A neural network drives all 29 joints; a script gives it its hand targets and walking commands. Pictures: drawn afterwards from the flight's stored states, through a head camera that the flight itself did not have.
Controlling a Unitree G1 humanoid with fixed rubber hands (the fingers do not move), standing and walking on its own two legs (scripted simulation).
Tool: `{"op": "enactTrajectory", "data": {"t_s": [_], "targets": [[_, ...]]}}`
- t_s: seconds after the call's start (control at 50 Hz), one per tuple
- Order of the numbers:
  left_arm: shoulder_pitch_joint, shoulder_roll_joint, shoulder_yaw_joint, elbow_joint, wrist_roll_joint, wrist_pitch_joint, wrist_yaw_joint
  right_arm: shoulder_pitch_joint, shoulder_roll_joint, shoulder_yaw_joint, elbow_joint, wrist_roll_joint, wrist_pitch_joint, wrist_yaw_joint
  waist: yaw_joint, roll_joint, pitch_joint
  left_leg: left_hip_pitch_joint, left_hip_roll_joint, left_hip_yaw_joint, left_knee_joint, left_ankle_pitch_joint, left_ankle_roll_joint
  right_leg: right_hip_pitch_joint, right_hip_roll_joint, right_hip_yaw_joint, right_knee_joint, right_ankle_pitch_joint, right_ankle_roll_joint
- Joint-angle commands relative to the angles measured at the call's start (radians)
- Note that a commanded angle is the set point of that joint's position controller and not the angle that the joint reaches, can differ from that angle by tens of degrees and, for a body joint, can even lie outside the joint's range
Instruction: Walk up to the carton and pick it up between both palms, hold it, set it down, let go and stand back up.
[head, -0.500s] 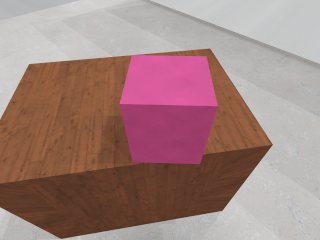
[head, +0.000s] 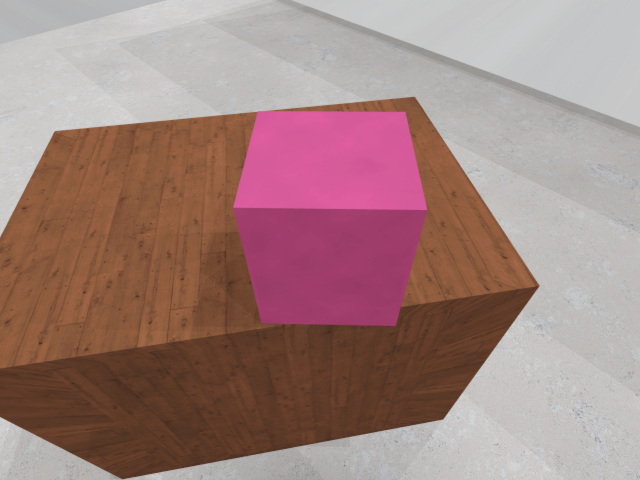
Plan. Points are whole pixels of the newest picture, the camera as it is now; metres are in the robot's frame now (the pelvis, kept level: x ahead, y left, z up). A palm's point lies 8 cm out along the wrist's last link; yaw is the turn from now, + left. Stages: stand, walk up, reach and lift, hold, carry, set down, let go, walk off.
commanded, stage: stand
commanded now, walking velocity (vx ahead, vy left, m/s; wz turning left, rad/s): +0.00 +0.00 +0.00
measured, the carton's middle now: (329, 223) +0.45 -0.01 +0.06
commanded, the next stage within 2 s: none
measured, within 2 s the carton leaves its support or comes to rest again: neither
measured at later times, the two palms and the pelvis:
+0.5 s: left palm out of the picture -0.04 +0.21 -0.14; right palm out of the picture -0.04 -0.22 -0.15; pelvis -0.01 +0.00 +0.00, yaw +0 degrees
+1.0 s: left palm out of the picture -0.04 +0.21 -0.15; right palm out of the picture -0.05 -0.21 -0.15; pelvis -0.01 +0.00 +0.00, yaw +0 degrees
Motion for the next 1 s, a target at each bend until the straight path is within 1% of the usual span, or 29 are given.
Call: {"op": "enactTrajectory", "data": {"t_s": [0.0, 0.1, 0.2, 0.44, 0.56, 0.58, 0.6, 0.64, 0.78, 0.98], "targets": [[0.063, 0.078, 0.013, 0.007, -0.001, -0.004, 0.003, 0.067, -0.075, -0.011, 0.006, 0.001, -0.005, -0.005, 0.001, -0.011, 0.059, 0.019, 0.065, -0.1, -0.093, -0.007, 0.038, -0.062, -0.067, 0.071, -0.091, 0.073, -0.028], [0.068, 0.067, 0.007, 0.036, -0.002, -0.001, 0.005, 0.071, -0.063, -0.006, 0.028, 0.001, -0.002, -0.007, 0.002, -0.021, 0.072, 0.016, 0.066, -0.102, -0.095, -0.021, 0.036, -0.069, -0.065, 0.068, -0.096, 0.058, -0.027], [0.071, 0.062, 0.003, 0.057, -0.003, 0.0, 0.006, 0.076, -0.057, -0.002, 0.046, 0.002, -0.002, -0.009, 0.0, -0.006, 0.07, 0.019, 0.066, -0.104, -0.098, -0.03, 0.035, -0.066, -0.065, 0.067, -0.094, 0.058, -0.028], [0.078, 0.046, -0.005, 0.094, -0.004, 0.003, 0.009, 0.082, -0.041, 0.003, 0.068, 0.003, 0.002, -0.012, 0.0, -0.012, 0.08, 0.011, 0.065, -0.107, -0.102, -0.059, 0.035, -0.074, -0.063, 0.063, -0.099, 0.033, -0.026], [0.084, 0.04, -0.008, 0.105, -0.004, 0.003, 0.009, 0.084, -0.039, 0.006, 0.076, 0.004, 0.002, -0.012, 0.001, -0.005, 0.082, 0.006, 0.064, -0.107, -0.105, -0.068, 0.033, -0.075, -0.063, 0.063, -0.098, 0.03, -0.026], [0.086, 0.048, -0.008, 0.102, -0.008, 0.002, 0.008, 0.088, -0.038, 0.003, 0.081, 0.007, 0.004, -0.012, 0.002, -0.037, 0.088, 0.01, 0.065, -0.094, -0.097, -0.057, 0.025, -0.084, -0.064, 0.073, -0.115, 0.0, -0.031], [0.083, 0.048, -0.008, 0.103, -0.009, 0.002, 0.007, 0.091, -0.037, 0.004, 0.083, 0.007, 0.004, -0.012, 0.001, -0.039, 0.092, 0.019, 0.061, -0.089, -0.09, -0.046, 0.023, -0.096, -0.067, 0.08, -0.125, -0.014, -0.032], [0.075, 0.047, -0.008, 0.102, -0.009, 0.003, 0.007, 0.103, -0.028, 0.006, 0.088, 0.005, 0.004, -0.012, -0.004, -0.034, 0.096, 0.012, 0.059, -0.088, -0.091, -0.042, 0.021, -0.092, -0.07, 0.081, -0.128, -0.021, -0.033], [0.088, 0.04, -0.01, 0.109, -0.008, 0.004, 0.007, 0.098, -0.026, 0.007, 0.094, 0.006, 0.0, -0.012, 0.004, -0.002, 0.091, 0.001, 0.065, -0.093, -0.107, -0.054, 0.02, -0.07, -0.065, 0.072, -0.113, 0.007, -0.033], [0.093, 0.033, -0.015, 0.116, -0.009, 0.003, 0.008, 0.106, -0.022, 0.006, 0.099, 0.007, -0.003, -0.013, 0.004, -0.006, 0.088, 0.006, 0.068, -0.096, -0.114, -0.048, 0.024, -0.061, -0.065, 0.065, -0.105, 0.031, -0.029]]}}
